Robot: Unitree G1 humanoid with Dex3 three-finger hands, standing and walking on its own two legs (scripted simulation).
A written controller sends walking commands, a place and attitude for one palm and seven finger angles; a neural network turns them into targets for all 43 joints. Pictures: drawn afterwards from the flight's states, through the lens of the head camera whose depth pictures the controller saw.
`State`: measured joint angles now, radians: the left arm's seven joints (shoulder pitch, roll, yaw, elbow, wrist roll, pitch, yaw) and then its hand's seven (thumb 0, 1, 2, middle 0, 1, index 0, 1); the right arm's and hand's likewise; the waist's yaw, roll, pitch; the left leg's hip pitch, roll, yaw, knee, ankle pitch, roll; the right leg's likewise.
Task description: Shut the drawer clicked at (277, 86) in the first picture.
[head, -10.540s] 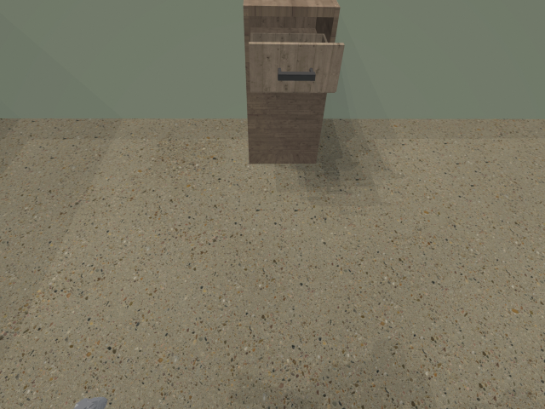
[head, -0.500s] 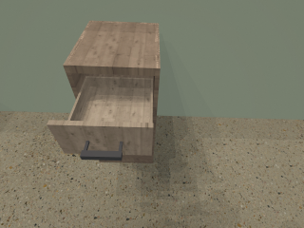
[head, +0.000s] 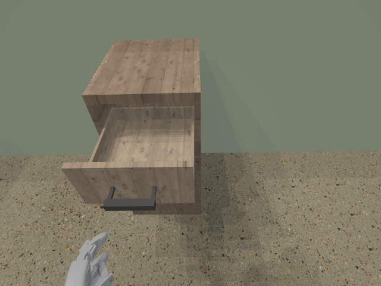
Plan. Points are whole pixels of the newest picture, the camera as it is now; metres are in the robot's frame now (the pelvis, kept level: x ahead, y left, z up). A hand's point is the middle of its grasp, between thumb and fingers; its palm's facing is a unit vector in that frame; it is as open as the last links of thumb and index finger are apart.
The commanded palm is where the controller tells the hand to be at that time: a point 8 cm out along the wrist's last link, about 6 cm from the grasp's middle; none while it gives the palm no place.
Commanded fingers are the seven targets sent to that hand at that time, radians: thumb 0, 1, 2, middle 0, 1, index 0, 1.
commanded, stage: raise the hand and make a fist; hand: left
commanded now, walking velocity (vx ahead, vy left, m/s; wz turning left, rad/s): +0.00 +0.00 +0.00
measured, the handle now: (131, 197) +0.37 +0.17 -0.07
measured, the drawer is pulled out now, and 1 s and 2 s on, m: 0.27 0.27 0.27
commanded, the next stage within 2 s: bring the fist close to the handle in 1.70 s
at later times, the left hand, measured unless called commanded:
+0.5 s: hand (140, 275) +0.16 +0.10 +0.00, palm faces -0.09 -1.00 -0.04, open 4.5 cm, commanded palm +0.13 +0.18 -0.02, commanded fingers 0.00 0.90 0.90 -0.92 -1.08 -0.92 -1.08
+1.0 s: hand (125, 267) +0.17 +0.13 +0.00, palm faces -0.04 -1.00 -0.01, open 3.1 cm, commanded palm +0.14 +0.19 +0.01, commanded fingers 0.00 0.90 0.90 -1.40 -1.60 -1.40 -1.60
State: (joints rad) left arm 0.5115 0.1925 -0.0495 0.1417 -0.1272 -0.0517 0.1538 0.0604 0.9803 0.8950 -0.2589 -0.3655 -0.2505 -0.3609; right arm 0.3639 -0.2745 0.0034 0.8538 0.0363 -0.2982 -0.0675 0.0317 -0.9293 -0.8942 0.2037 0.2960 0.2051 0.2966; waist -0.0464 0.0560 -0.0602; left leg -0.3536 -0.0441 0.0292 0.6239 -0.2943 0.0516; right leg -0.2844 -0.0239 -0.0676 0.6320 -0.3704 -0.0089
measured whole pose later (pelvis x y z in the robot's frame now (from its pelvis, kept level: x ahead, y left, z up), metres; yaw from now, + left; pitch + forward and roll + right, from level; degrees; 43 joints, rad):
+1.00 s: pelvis -0.02 -0.01 -0.06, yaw -1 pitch +12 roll -2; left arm 0.57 0.20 0.02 -0.19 -0.22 -0.38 -0.15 0.02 0.90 0.90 -1.23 -1.42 -1.22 -1.41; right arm 0.22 -0.23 -0.02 0.50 0.03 -0.20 -0.06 0.01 -0.91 -0.90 0.20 0.30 0.20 0.30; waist -0.01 0.02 -0.13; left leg -0.83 0.01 0.01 1.08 -0.47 0.03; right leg -0.74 0.01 -0.09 1.05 -0.53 -0.04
